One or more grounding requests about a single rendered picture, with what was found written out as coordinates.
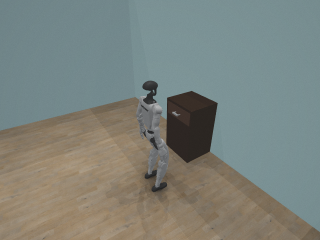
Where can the right robot forearm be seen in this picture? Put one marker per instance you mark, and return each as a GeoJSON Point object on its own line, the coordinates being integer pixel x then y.
{"type": "Point", "coordinates": [157, 138]}

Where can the robot torso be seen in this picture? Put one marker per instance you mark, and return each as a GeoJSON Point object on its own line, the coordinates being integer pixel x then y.
{"type": "Point", "coordinates": [147, 115]}

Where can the robot left upper arm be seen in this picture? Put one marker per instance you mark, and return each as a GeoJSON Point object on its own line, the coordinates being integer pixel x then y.
{"type": "Point", "coordinates": [139, 108]}

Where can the robot left hand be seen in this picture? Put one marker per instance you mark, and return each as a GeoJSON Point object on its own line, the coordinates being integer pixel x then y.
{"type": "Point", "coordinates": [141, 132]}

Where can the left robot foot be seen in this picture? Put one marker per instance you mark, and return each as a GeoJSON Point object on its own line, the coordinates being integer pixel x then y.
{"type": "Point", "coordinates": [147, 175]}

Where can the robot right upper arm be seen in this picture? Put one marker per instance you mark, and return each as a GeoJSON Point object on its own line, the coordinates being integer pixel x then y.
{"type": "Point", "coordinates": [157, 111]}

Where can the drawer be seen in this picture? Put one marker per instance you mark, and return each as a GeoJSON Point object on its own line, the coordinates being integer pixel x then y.
{"type": "Point", "coordinates": [184, 115]}

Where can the left robot forearm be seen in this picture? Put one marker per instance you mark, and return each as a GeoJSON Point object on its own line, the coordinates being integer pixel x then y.
{"type": "Point", "coordinates": [141, 123]}

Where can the robot right hand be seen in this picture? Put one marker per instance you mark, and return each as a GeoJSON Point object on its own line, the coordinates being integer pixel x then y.
{"type": "Point", "coordinates": [162, 153]}

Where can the cabinet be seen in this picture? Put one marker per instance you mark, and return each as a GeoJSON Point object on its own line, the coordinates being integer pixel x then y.
{"type": "Point", "coordinates": [193, 141]}

